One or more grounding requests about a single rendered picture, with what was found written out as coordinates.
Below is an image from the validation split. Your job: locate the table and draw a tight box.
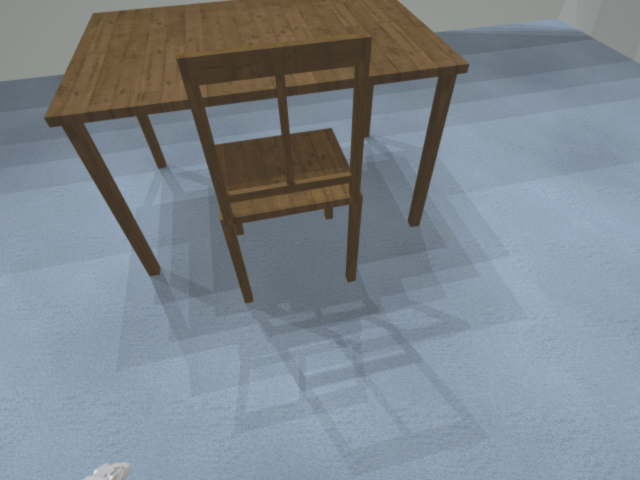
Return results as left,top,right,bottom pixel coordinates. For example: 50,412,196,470
44,0,469,276

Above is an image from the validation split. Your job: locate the chair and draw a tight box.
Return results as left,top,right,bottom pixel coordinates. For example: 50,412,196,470
176,33,372,303

